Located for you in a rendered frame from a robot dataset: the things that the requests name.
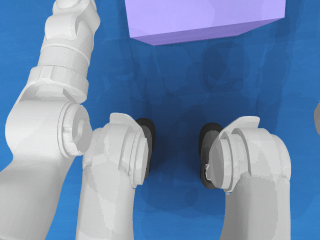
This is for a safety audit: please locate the right robot shin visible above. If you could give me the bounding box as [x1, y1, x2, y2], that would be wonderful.
[205, 116, 291, 188]

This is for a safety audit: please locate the left robot shin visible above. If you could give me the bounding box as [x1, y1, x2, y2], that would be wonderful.
[82, 113, 145, 170]

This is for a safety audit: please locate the robot shin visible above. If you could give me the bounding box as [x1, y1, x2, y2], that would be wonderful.
[82, 113, 145, 170]
[205, 116, 291, 188]

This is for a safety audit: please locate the carton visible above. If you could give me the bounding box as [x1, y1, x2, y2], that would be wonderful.
[125, 0, 286, 46]

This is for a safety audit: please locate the robot left forearm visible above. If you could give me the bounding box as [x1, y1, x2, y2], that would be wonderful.
[5, 0, 101, 146]

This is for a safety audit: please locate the robot left upper arm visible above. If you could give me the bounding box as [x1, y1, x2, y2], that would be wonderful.
[0, 99, 93, 240]

